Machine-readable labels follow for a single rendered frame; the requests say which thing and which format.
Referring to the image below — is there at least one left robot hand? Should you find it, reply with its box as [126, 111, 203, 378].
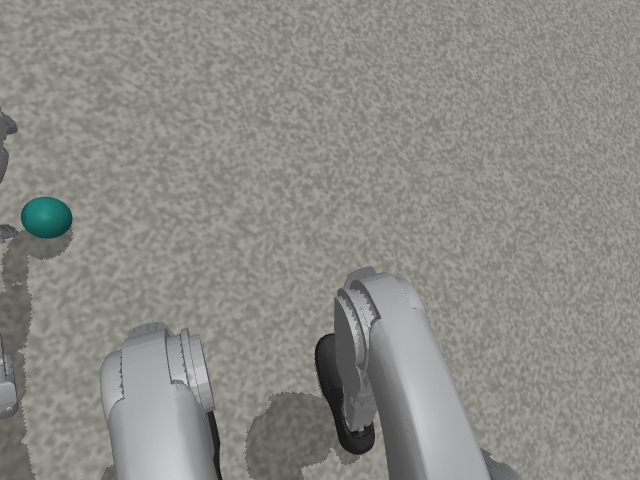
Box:
[0, 107, 18, 244]

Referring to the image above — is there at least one left robot arm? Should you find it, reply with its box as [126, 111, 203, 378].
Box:
[0, 332, 19, 420]

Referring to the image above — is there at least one right robot hand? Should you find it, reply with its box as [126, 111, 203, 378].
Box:
[480, 448, 523, 480]

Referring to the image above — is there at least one right robot foot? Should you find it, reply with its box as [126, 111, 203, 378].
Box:
[315, 333, 375, 455]

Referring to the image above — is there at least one ball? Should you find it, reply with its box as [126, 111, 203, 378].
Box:
[21, 197, 72, 239]

